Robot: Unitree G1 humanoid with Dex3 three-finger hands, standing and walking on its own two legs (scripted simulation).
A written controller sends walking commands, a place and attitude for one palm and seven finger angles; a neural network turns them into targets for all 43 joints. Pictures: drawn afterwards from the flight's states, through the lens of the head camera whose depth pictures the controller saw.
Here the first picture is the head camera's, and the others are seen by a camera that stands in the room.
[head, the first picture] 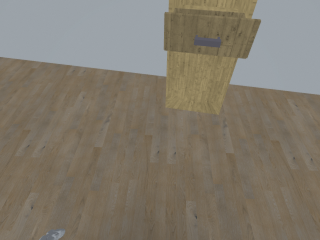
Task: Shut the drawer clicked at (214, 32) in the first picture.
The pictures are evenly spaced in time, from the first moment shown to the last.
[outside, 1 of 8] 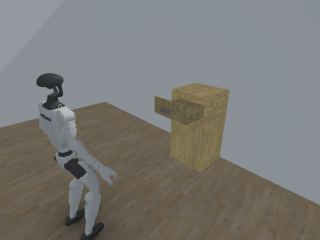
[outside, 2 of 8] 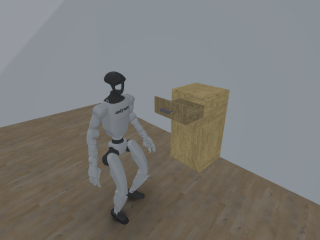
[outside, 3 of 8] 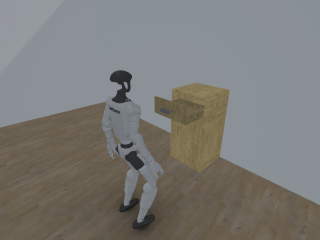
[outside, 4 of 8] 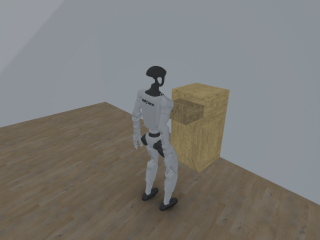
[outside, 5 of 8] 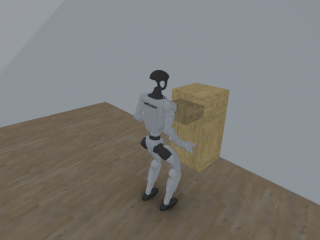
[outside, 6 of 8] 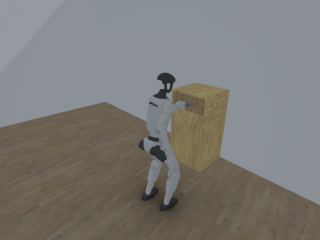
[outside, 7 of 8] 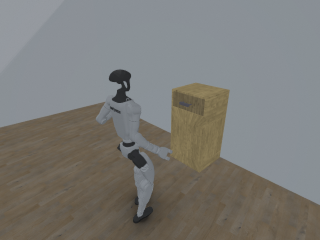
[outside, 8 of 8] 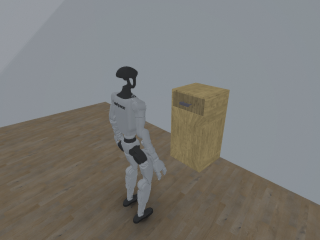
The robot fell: no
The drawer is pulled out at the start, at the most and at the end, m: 0.29 0.29 0.00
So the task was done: yes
